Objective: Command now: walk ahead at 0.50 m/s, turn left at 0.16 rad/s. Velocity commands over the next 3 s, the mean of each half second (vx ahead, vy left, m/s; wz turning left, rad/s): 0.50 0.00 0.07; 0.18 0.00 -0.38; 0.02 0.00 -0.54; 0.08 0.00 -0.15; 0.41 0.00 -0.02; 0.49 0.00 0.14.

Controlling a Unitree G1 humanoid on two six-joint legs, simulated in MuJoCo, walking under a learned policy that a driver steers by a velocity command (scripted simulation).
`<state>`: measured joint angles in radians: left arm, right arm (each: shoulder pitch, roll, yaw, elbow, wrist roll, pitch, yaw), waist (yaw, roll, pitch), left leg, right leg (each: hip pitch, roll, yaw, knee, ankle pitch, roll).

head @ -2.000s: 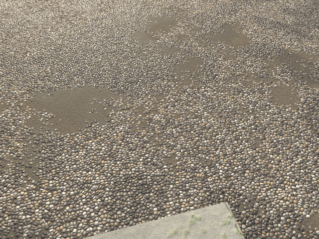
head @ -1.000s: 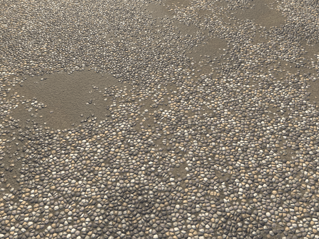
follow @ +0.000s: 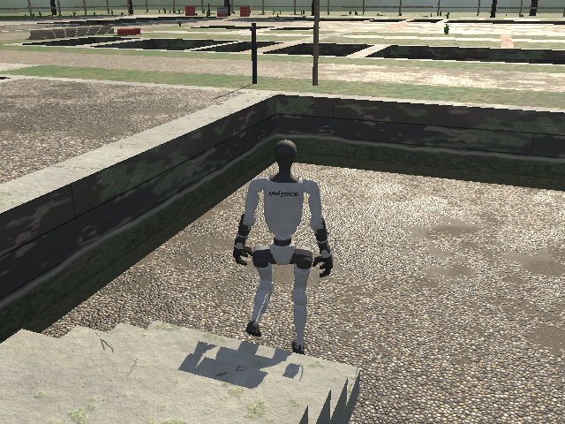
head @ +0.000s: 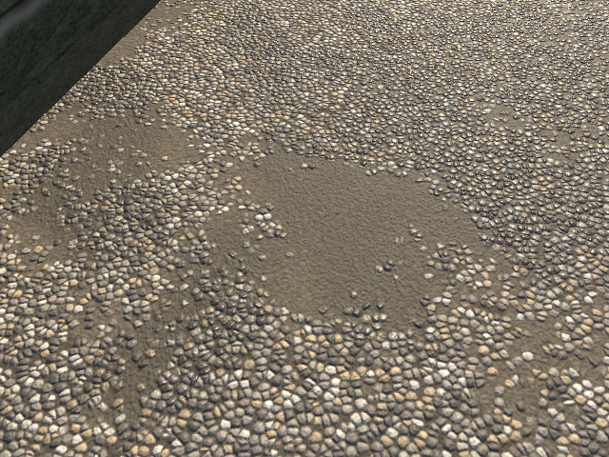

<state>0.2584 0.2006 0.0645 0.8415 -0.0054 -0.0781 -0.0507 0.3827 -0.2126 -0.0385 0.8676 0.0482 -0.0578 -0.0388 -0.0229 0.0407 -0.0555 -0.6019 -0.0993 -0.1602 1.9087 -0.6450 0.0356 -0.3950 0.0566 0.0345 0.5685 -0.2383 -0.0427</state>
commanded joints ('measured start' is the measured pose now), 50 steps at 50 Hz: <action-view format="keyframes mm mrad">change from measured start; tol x32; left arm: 1 91 120 16 -15 30 -15 30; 50 -89 221 44 -294 6 83 56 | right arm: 1 -144 -69 -5 -160 -2 -26 -17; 14 -533 -3 -1 -296 -32 -41 76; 20 58 -221 -77 -147 -36 -41 58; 50 -212 -146 -36 -163 -52 59 -3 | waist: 1 23 -90 4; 15 108 -114 99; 20 -104 232 -439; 25 35 -4 14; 50 4 -117 -102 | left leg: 1 -514 147 -10 -65 282 4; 7 -49 139 126 -1076 736 -60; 15 -68 79 173 -1414 601 23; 18 547 99 126 -1417 675 132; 20 1125 521 -523 -1474 685 376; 27 395 318 -3 -1667 1113 221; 41 515 310 215 -1343 1068 77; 44 -38 23 93 -580 -64 -83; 50 32 96 83 -826 208 -92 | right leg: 1 354 -459 647 -245 5 -259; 5 -11 -188 191 -327 395 -139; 18 250 -203 117 102 876 -76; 20 -286 -5 89 718 -306 7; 21 -379 -58 123 774 -276 6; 40 -94 -75 -44 -7 115 -9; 43 499 -346 371 -58 1069 -252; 50 168 -223 336 -226 423 -210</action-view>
